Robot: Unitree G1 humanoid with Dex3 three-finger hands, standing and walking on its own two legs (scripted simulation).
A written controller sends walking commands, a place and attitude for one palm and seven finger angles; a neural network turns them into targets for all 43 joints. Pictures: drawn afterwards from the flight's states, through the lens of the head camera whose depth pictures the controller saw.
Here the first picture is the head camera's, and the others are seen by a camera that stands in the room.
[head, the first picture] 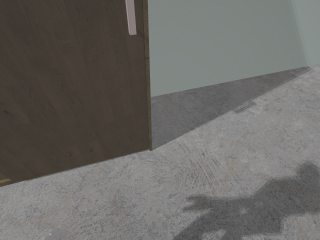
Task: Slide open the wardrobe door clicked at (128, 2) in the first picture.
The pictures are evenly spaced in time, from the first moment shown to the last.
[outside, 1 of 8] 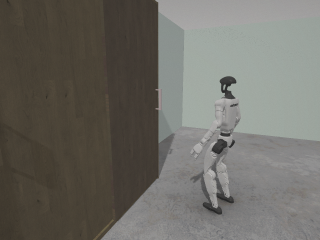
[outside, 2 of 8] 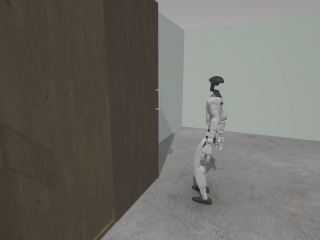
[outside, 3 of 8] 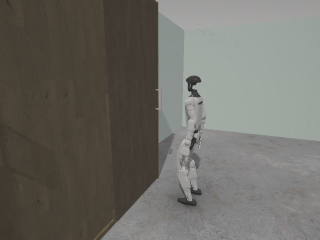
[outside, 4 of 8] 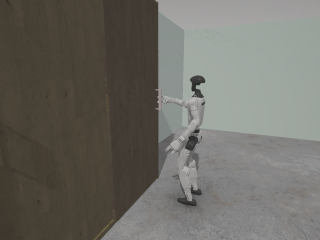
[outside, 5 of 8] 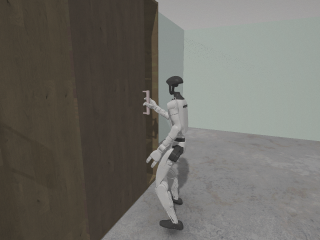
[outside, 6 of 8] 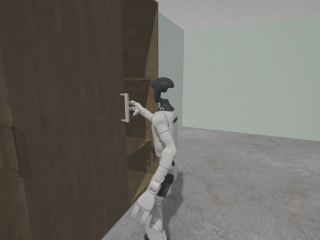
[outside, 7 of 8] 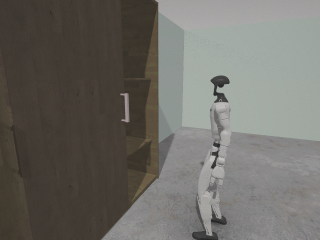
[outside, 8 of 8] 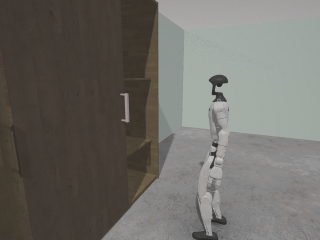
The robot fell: no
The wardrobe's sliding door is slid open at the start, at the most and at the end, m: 0.00 0.67 0.67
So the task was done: yes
